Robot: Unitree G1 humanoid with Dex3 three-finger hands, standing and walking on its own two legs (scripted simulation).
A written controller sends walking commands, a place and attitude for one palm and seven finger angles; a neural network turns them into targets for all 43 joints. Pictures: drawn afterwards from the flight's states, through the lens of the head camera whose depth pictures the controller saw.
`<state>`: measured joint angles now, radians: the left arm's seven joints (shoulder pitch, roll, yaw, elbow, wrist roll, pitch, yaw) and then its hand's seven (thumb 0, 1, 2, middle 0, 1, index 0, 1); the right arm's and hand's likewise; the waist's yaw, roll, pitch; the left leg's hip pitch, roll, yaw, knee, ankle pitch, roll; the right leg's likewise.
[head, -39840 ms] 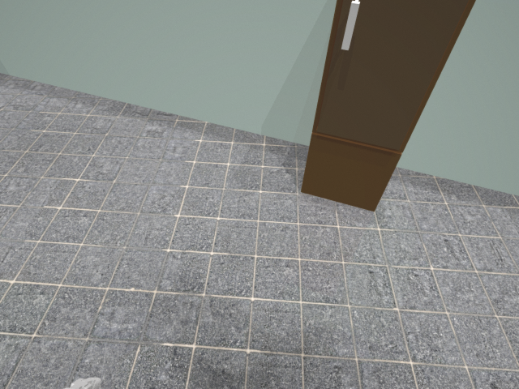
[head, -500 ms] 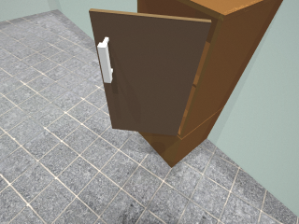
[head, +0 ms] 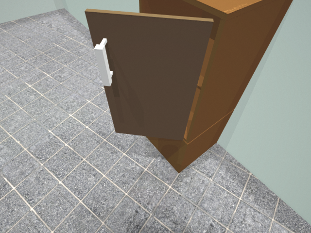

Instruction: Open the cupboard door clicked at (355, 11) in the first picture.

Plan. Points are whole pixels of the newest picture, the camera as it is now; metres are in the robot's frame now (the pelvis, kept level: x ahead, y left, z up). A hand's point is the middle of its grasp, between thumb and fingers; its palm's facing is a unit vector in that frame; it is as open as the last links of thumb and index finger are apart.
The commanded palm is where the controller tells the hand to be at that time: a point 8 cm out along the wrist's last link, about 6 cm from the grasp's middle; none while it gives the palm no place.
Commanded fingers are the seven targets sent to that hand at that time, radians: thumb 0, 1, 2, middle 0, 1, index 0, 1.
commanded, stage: come to a stop and stand still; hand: left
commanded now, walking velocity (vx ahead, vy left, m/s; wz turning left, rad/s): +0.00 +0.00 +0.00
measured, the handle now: (105, 62) +0.58 +0.20 +0.11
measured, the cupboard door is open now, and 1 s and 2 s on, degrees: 44 44 44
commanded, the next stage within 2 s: look again from close up in 0.16 s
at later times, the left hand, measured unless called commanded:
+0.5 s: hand out of the picture +0.05 +0.26 -0.14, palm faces -0.01 -0.95 -0.32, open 7.4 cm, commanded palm none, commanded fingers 0.00 0.90 0.90 -0.20 -0.30 -0.20 -0.30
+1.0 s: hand out of the picture -0.08 +0.23 -0.17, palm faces -0.01 -0.97 -0.23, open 7.4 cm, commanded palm none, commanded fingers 0.00 0.90 0.90 -0.20 -0.30 -0.20 -0.30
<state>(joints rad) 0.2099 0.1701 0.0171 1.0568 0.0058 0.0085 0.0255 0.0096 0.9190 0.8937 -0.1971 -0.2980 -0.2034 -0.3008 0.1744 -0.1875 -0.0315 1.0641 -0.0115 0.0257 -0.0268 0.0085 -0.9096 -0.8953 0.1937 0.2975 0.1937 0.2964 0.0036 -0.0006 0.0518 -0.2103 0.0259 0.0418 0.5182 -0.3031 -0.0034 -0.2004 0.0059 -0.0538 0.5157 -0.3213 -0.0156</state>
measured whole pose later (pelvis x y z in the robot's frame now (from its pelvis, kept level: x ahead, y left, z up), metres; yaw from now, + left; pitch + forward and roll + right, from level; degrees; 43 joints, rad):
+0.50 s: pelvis -0.05 +0.03 +0.00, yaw -1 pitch -3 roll +0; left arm 0.19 0.32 0.01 0.96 0.02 0.00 0.01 0.01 0.91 0.89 -0.20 -0.30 -0.20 -0.30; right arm 0.18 -0.30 -0.02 0.97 -0.03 -0.01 0.00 0.01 -0.91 -0.89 0.20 0.30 0.20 0.30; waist 0.00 0.00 -0.01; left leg -0.20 -0.01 0.07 0.49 -0.24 0.05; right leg -0.19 -0.03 -0.02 0.48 -0.23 0.02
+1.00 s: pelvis -0.07 +0.03 +0.01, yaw -1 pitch -2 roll +0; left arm 0.32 0.23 -0.02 1.10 0.02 0.01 0.02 0.01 0.91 0.89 -0.20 -0.30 -0.20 -0.30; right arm 0.26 -0.24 -0.01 1.11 -0.02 0.01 0.00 0.01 -0.91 -0.89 0.20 0.30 0.20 0.30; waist 0.01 -0.01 0.02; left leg -0.22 -0.01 0.07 0.42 -0.18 0.04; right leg -0.21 -0.03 -0.03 0.42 -0.18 0.02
